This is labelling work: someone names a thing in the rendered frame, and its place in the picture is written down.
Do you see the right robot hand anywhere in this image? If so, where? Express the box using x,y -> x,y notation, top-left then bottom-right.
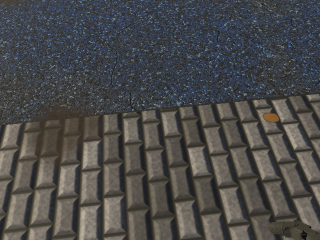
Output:
267,220 -> 320,240

